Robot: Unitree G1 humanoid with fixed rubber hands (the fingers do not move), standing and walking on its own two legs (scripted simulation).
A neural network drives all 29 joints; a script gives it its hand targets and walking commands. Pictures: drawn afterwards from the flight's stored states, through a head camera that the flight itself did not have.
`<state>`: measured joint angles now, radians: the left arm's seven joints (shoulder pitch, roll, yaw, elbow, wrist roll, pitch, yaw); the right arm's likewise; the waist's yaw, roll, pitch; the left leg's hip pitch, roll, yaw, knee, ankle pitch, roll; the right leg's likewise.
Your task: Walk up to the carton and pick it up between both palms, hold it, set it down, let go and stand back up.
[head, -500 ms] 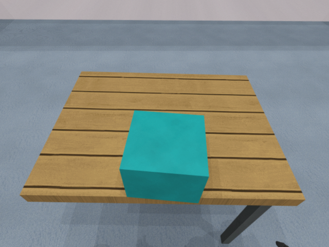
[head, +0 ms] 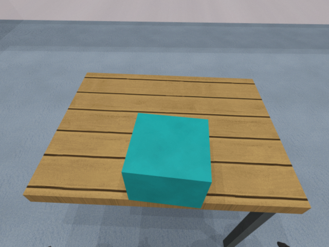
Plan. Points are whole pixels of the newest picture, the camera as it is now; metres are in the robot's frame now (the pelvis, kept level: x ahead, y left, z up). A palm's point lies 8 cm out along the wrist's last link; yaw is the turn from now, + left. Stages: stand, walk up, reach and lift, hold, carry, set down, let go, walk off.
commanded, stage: walk up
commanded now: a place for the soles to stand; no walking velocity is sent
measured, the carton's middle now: (168, 159) +0.36 -0.01 -0.01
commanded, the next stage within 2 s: reach and lift in 1.76 s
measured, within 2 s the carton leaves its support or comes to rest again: neither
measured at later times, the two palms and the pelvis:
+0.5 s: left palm out of the picture +0.05 +0.38 -0.10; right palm out of the picture +0.05 -0.28 -0.11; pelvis -0.04 +0.04 -0.01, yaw +3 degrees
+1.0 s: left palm out of the picture +0.02 +0.37 -0.10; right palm out of the picture +0.11 -0.28 -0.09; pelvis -0.03 +0.04 +0.00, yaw +1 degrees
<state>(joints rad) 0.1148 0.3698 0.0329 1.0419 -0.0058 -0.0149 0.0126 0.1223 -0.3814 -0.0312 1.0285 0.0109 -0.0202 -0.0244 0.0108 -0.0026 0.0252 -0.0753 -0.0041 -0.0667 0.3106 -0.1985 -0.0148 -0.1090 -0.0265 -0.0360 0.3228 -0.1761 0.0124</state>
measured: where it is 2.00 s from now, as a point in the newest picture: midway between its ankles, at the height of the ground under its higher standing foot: outside the picture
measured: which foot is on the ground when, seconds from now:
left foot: down 0.00-1.00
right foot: down 0.00-1.00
